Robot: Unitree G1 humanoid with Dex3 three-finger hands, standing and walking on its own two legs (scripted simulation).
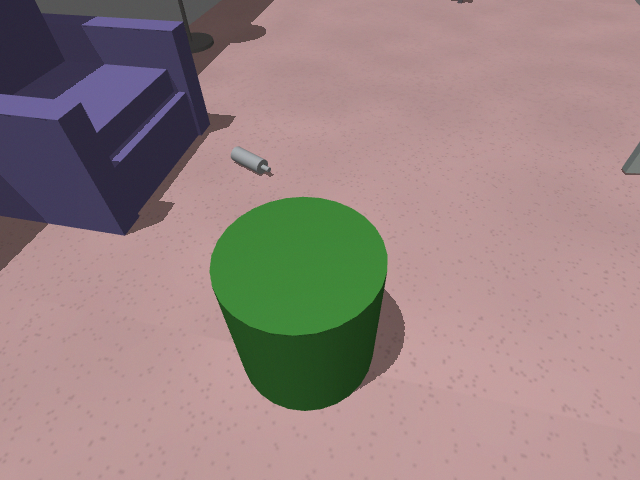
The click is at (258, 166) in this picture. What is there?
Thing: lying bottle
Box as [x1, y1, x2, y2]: [231, 146, 270, 173]
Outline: 231,152 232,159 259,173 262,173 265,170 268,172 270,170 270,168 267,166 266,160 240,147 235,147
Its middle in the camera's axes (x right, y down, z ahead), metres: -0.37 -0.40 +2.02
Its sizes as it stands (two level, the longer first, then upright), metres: 0.243 0.080 0.080
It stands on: the floor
